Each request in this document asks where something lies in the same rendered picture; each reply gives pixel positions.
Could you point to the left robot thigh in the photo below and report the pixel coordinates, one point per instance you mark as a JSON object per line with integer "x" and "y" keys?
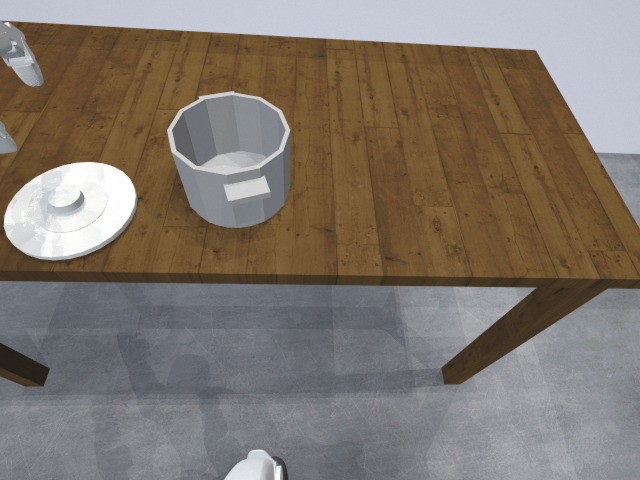
{"x": 256, "y": 469}

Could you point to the table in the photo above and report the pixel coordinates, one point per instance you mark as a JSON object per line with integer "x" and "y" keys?
{"x": 410, "y": 165}

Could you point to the pot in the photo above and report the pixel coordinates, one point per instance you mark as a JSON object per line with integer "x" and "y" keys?
{"x": 232, "y": 152}

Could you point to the left robot hand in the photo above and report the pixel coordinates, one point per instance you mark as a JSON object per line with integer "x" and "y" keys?
{"x": 17, "y": 54}

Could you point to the left robot shin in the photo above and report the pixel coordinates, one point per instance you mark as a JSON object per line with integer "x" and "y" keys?
{"x": 259, "y": 454}

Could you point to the lid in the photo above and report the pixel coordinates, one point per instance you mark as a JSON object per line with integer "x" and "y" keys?
{"x": 38, "y": 230}

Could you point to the knob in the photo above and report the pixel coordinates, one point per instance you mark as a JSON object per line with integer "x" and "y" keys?
{"x": 66, "y": 198}

